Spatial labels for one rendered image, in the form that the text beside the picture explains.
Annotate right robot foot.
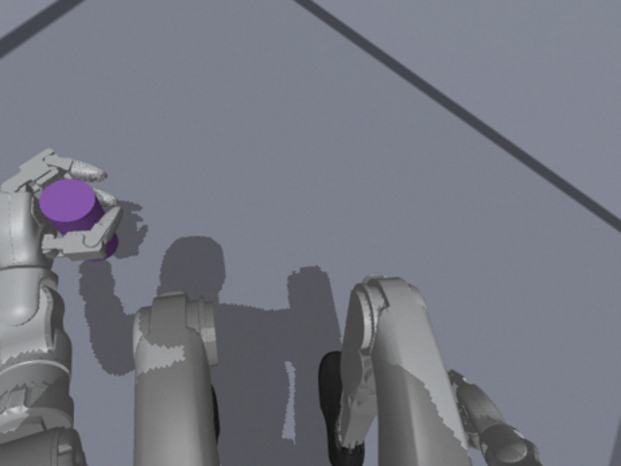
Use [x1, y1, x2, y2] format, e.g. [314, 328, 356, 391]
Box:
[318, 351, 365, 466]

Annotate left robot hand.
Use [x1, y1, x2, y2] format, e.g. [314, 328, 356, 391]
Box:
[0, 149, 123, 270]

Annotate right robot arm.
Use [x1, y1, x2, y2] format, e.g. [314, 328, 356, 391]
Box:
[478, 424, 544, 466]

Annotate can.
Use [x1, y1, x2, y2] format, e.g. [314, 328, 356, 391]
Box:
[39, 179, 118, 261]

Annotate left robot arm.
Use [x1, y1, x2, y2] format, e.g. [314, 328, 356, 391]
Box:
[0, 265, 88, 466]

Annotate right robot hand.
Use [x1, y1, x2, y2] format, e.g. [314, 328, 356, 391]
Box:
[447, 370, 507, 450]

